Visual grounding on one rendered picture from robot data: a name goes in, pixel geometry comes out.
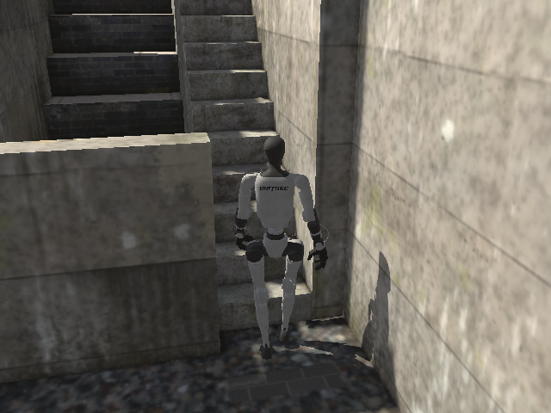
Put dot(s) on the stairs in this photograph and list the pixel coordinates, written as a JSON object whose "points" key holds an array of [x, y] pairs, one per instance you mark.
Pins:
{"points": [[225, 94]]}

